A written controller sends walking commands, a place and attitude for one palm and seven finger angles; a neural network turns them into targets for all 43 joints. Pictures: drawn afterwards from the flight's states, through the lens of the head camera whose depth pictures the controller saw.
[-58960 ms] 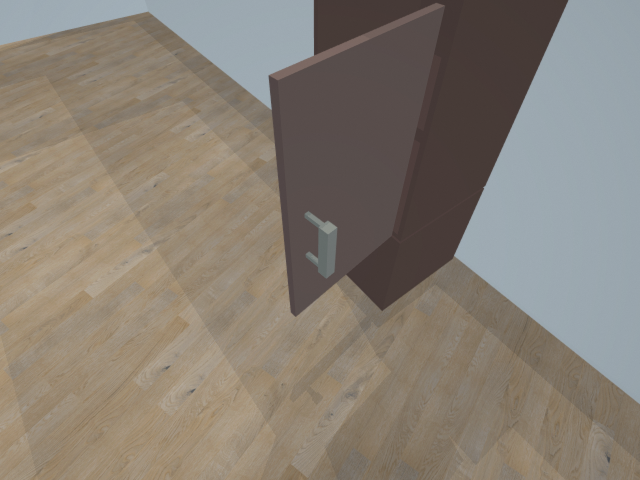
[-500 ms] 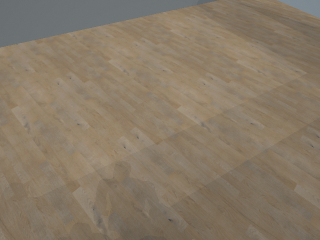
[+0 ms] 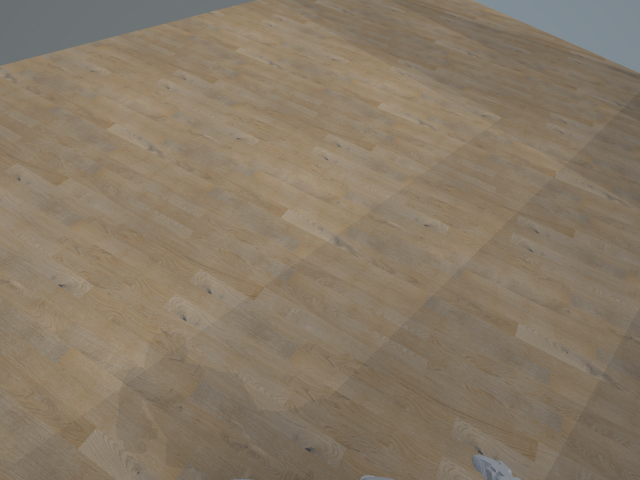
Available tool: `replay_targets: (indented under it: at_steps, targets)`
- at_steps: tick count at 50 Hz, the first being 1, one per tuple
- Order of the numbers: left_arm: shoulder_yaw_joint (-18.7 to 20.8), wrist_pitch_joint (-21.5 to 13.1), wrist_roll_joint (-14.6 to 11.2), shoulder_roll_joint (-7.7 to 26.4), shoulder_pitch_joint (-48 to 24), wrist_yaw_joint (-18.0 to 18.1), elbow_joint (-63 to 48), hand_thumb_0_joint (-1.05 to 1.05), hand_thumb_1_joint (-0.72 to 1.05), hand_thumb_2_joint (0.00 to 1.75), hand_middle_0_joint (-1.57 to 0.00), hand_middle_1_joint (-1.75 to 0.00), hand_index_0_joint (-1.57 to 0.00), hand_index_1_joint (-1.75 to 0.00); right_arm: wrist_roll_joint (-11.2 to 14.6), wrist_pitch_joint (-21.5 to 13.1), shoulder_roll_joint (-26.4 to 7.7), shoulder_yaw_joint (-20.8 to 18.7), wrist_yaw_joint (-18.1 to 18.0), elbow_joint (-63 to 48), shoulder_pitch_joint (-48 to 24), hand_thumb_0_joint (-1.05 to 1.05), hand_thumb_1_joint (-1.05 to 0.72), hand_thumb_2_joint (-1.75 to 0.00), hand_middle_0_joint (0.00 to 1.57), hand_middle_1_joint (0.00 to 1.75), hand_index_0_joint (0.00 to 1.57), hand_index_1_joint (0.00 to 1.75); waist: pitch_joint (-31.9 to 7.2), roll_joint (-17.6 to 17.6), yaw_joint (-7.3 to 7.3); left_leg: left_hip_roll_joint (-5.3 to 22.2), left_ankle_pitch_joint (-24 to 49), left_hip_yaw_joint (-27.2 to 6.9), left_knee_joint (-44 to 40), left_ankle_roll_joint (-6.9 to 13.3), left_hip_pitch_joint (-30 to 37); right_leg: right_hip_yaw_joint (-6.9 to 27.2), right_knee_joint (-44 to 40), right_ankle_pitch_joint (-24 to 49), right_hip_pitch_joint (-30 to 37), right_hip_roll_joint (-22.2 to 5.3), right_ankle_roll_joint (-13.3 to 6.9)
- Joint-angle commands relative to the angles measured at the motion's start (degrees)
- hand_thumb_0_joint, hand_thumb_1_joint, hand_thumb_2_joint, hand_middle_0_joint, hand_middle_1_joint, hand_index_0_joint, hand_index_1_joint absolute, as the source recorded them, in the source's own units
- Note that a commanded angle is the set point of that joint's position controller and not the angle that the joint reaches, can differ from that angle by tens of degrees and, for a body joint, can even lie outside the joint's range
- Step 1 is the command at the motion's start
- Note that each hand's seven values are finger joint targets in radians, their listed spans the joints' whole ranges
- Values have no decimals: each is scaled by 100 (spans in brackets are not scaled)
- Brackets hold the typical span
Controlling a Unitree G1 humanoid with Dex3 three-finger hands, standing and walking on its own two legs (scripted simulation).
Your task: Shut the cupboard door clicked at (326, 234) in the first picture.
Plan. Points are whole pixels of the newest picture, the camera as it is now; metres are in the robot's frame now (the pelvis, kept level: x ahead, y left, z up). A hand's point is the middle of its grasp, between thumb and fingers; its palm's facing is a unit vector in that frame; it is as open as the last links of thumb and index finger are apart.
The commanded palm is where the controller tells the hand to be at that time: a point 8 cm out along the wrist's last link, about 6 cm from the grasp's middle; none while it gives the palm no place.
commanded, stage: turn to face it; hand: left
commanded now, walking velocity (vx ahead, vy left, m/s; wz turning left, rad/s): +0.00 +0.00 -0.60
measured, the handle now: out of the picture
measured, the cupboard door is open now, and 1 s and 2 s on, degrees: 37 37 37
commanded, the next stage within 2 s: none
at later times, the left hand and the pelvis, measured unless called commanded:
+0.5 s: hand (231, 445) +0.18 +0.13 -0.15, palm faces -0.31 -0.91 -0.26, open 7.4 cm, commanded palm none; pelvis +0.01 -0.02 +0.00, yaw -18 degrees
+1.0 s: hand (225, 400) +0.24 +0.16 -0.16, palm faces -0.52 -0.83 -0.19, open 7.4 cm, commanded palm none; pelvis +0.05 +0.02 +0.01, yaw -36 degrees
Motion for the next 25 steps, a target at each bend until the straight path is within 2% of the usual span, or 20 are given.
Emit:
replay_targets:
  at_steps: [1,2,3,4,7,9,12,14,15,16,17,18,19,20,21,22,23,25]
  targets:
    - [135,-96,43,481,-130,-137,-593,0,90,90,-20,-30,-20,-30,-53,-68,-1235,-272,-103,-452,170,0,-90,-90,20,30,20,30,-243,1288,-118,1766,1948,-1169,-1705,751,548,-214,1806,118,-902,-369,134]
    - [112,-82,44,444,-95,-170,-592,0,90,90,-20,-30,-20,-30,-32,-75,-1179,-244,-108,-456,123,0,-90,-90,20,30,20,30,-222,1363,-82,1637,2095,-854,-1649,681,583,-333,1778,259,-891,-419,162]
    - [91,-61,28,418,-106,-183,-586,0,90,90,-20,-30,-20,-30,-38,-75,-1150,-247,-104,-420,240,0,-90,-90,20,30,20,30,-347,1228,-110,1555,2253,-669,-1605,653,791,-370,1702,389,-887,-395,192]
    - [77,-47,15,379,-142,-189,-628,0,90,90,-20,-30,-20,-30,-29,-73,-1179,-263,-98,-387,326,0,-90,-90,20,30,20,30,-411,1257,-132,1577,2304,-522,-1575,667,956,-433,1577,450,-902,-422,212]
    - [39,-43,22,346,-450,-211,-759,0,90,90,-20,-30,-20,-30,-10,-72,-1215,-311,-78,-264,649,0,-90,-90,20,30,20,30,-500,1170,-298,1716,2389,-356,-1524,725,1306,-589,1023,493,-912,-521,235]
    - [0,-42,24,293,-629,-223,-845,0,90,90,-20,-30,-20,-30,-28,-63,-1278,-351,-53,-198,747,0,-90,-90,20,30,20,30,-557,1187,-359,1787,2411,-192,-1480,736,1345,-670,479,459,-717,-542,209]
    - [-43,-88,35,274,-712,-219,-889,0,90,90,-20,-30,-20,-30,-25,-42,-1349,-402,-9,-130,827,0,-90,-90,20,30,20,30,-613,1490,-444,1811,2818,81,-1187,690,1359,-919,-305,423,-270,-423,120]
    - [-58,-110,29,271,-676,-211,-876,0,90,90,-20,-30,-20,-30,-29,-30,-1435,-435,14,-95,797,0,-90,-90,20,30,20,30,-677,1549,-428,1867,2939,213,-1002,626,1342,-1024,-718,462,5,-347,31]
    - [-54,-125,22,295,-588,-204,-867,0,90,90,-20,-30,-20,-30,-24,-25,-1461,-449,21,-106,747,0,-90,-90,20,30,20,30,-703,1542,-355,1885,2870,261,-849,545,1211,-1009,-1082,648,282,-341,-26]
    - [-39,-143,26,345,-435,-197,-813,0,90,90,-20,-30,-20,-30,-11,-15,-1475,-453,30,-99,696,0,-90,-90,20,30,20,30,-716,1397,-257,1813,2670,383,-608,395,1012,-1059,-1582,1067,680,-291,-78]
    - [-6,-175,38,480,-102,-177,-724,0,90,90,-20,-30,-20,-30,21,-5,-1452,-466,49,-119,600,0,-90,-90,20,30,20,30,-772,1174,-54,1667,2291,547,-89,170,603,-996,-2291,1769,1341,-323,-161]
    - [69,-244,72,915,386,-127,-590,0,90,90,-20,-30,-20,-30,76,3,-1216,-428,80,-209,563,0,-90,-90,20,30,20,30,-1064,77,184,1222,1149,921,962,-188,-99,-89,-2935,2803,2276,-1071,-421]
    - [190,-297,95,1522,671,-36,-490,0,90,90,-20,-30,-20,-30,76,18,-736,-293,89,-511,257,0,-90,-90,20,30,20,30,-884,-1557,340,261,-2002,927,2390,-506,-1731,1787,-3032,5001,2732,-2372,-1042]
    - [175,-273,8,1557,777,41,-448,0,90,90,-20,-30,-20,-30,74,119,-973,-287,6,-528,212,0,-90,-90,20,30,20,30,-925,-1243,343,282,-2100,28,3198,-468,-1832,1828,-3025,5282,2354,-2636,-1475]
    - [149,-252,8,1364,469,75,-533,0,90,90,-20,-30,-20,-30,77,142,-886,-293,6,-499,179,0,-90,-90,20,30,20,30,-610,-791,180,383,-1655,-244,3466,-451,-2121,1405,-3063,4736,2245,-2356,-1464]
    - [147,-249,8,1145,115,130,-606,0,90,90,-20,-30,-20,-30,67,147,-875,-319,-3,-432,159,0,-90,-90,20,30,20,30,-603,-1156,37,443,-1300,-308,3532,-482,-2191,1437,-3067,4412,2130,-2041,-1315]
    - [68,-257,-1,996,-163,124,-687,0,90,90,-20,-30,-20,-30,55,151,-1012,-327,8,-317,226,0,-90,-90,20,30,20,30,-501,-1028,-77,481,-910,-345,3549,-550,-2076,1119,-3072,4167,1935,-1818,-1240]
    - [14,-304,-4,834,-336,110,-774,0,90,90,-20,-30,-20,-30,35,162,-950,-330,53,-237,377,0,-90,-90,20,30,20,30,-596,-679,-232,395,-527,-312,3241,-610,-1672,723,-3024,4121,1623,-1544,-1124]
